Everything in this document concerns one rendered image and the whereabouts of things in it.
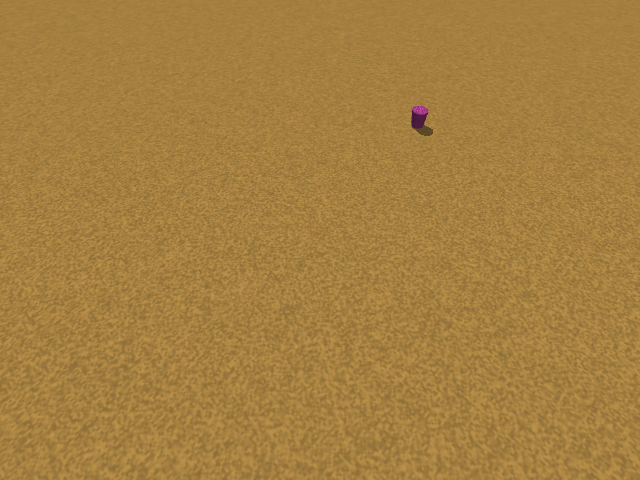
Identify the cup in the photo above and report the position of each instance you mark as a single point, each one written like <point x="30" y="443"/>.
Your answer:
<point x="419" y="114"/>

